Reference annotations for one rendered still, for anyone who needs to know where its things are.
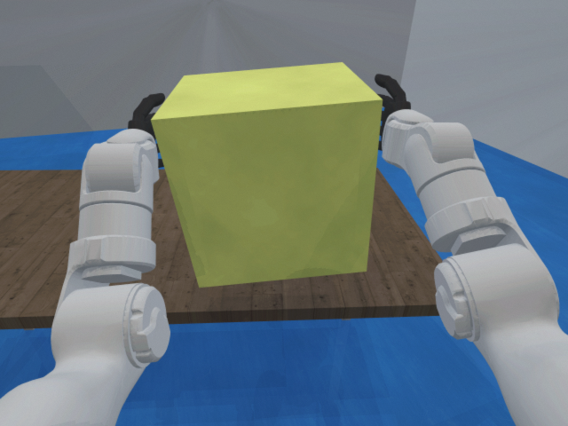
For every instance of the robot right upper arm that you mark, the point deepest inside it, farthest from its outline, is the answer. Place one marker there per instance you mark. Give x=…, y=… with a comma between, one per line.
x=501, y=300

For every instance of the robot left hand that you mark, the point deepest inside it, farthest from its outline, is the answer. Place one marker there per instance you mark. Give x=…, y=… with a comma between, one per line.
x=141, y=119

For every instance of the robot left forearm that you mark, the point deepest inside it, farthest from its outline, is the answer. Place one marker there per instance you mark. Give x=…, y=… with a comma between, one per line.
x=116, y=206

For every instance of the table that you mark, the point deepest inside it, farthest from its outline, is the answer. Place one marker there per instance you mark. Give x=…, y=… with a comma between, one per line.
x=39, y=218

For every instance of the robot left upper arm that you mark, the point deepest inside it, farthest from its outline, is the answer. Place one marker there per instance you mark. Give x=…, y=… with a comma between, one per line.
x=103, y=339

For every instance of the carton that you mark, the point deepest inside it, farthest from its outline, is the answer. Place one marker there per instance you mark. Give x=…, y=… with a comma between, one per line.
x=272, y=171

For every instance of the robot right hand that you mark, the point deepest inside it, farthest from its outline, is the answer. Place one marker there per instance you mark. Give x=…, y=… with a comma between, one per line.
x=397, y=102

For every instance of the robot right forearm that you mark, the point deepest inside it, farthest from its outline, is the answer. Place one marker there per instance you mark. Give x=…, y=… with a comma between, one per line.
x=462, y=210

